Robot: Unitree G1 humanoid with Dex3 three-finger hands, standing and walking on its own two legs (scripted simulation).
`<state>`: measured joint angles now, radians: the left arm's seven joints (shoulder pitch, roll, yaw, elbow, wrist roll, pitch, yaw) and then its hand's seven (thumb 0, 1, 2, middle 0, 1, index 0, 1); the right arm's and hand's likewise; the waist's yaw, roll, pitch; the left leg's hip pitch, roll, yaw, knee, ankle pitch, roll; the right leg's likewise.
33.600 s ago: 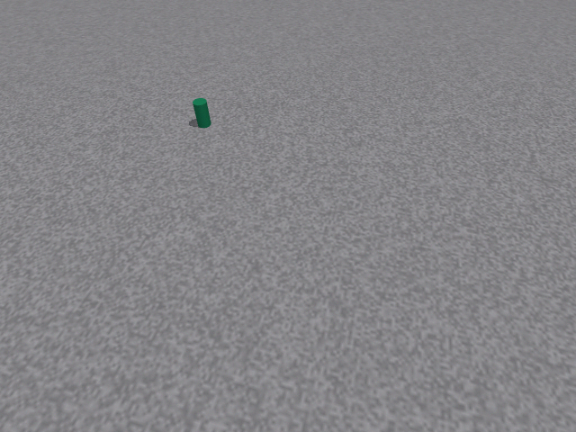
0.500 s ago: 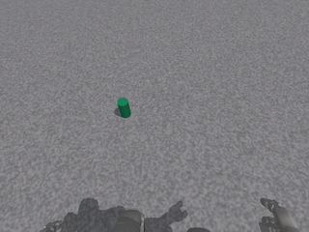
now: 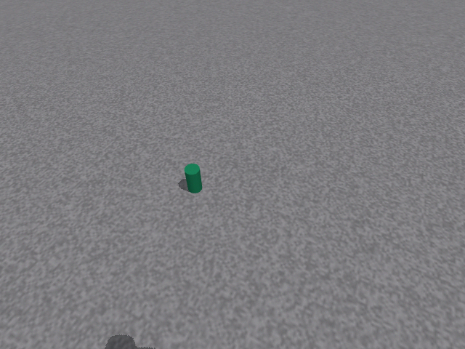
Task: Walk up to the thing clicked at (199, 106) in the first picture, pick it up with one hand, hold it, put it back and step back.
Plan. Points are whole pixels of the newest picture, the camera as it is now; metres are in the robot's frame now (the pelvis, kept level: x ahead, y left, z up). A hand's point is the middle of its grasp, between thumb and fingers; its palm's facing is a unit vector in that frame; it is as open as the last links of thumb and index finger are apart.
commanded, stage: step back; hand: left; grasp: from the side
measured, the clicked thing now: (193, 178) +1.06 +0.24 -0.68
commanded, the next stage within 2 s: stand in 0.64 s
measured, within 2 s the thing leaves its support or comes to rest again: neither
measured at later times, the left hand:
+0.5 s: hand out of the picture +0.12 +0.29 -0.15, palm faces +0.01 -0.93 -0.36, open 7.4 cm
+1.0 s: hand out of the picture +0.14 +0.27 -0.14, palm faces -0.03 -0.94 -0.34, open 7.4 cm
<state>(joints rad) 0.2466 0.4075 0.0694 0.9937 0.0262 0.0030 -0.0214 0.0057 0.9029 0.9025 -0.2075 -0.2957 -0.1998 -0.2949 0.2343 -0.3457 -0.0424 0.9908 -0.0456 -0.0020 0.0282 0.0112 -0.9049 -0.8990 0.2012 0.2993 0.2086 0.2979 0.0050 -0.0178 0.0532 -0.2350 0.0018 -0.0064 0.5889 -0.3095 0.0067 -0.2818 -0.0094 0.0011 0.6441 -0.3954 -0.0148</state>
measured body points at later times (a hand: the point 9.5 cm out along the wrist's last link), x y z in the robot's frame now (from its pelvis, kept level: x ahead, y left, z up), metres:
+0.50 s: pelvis +0.05 +0.02 +0.01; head +0.07 +0.03 +0.45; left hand +0.12 +0.33 -0.12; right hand +0.15 -0.27 -0.12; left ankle +0.06 +0.14 -0.73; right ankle +0.03 -0.11 -0.73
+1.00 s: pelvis +0.05 +0.02 +0.02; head +0.06 +0.02 +0.47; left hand +0.14 +0.32 -0.11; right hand +0.14 -0.28 -0.11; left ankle +0.06 +0.14 -0.73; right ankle +0.03 -0.11 -0.73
